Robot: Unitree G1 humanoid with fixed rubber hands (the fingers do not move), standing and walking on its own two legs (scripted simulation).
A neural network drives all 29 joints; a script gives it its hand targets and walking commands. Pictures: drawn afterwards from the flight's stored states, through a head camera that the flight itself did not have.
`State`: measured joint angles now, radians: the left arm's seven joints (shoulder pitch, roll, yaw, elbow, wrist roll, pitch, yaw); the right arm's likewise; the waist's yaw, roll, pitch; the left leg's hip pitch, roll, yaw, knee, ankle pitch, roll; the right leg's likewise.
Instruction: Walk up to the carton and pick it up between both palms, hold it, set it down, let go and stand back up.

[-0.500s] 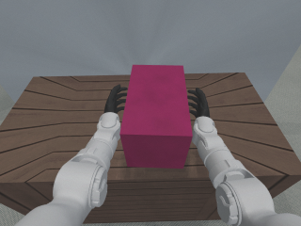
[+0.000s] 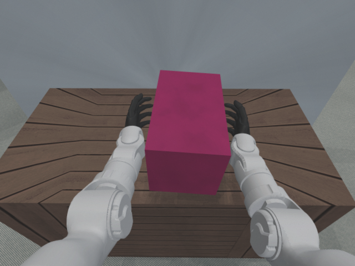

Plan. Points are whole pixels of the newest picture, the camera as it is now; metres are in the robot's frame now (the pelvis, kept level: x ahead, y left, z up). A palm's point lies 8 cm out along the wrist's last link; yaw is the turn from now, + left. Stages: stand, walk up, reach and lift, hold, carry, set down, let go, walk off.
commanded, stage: reach and lift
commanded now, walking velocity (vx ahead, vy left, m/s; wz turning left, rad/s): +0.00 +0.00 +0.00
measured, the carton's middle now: (186, 129) +0.43 -0.03 +0.07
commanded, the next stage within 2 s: hold in 1.60 s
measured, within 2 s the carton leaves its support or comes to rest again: neither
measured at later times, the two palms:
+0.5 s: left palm (119, 126) +0.39 +0.13 +0.13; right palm (232, 118) +0.39 -0.13 +0.13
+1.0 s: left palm (109, 121) +0.36 +0.14 +0.18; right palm (233, 114) +0.37 -0.12 +0.17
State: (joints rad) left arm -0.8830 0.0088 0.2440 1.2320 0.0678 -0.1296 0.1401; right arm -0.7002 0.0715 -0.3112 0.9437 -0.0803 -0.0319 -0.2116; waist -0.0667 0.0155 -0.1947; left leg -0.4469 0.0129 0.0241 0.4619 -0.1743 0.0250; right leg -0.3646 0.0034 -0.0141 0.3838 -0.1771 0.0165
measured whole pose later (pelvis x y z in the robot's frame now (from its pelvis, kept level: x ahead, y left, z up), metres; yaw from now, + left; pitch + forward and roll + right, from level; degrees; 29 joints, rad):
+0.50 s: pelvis +0.03 -0.02 +0.01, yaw +4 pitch +1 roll -2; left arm -0.50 -0.06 0.18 0.37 0.15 0.36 0.14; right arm -0.55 -0.02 0.07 0.56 0.22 0.22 -0.31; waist -0.10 -0.03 -0.10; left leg -0.24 0.01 -0.05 0.43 -0.21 -0.01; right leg -0.10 0.01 -0.08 0.28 -0.20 0.00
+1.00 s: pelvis -0.01 -0.02 +0.01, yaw +3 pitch -3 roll -1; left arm -0.66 -0.09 0.31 0.39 0.28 0.50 0.06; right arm -0.69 0.05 -0.08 0.67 0.09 0.28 -0.24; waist -0.05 -0.06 -0.06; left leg -0.16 0.01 -0.02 0.36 -0.14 0.00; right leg -0.08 0.01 -0.06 0.30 -0.17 0.00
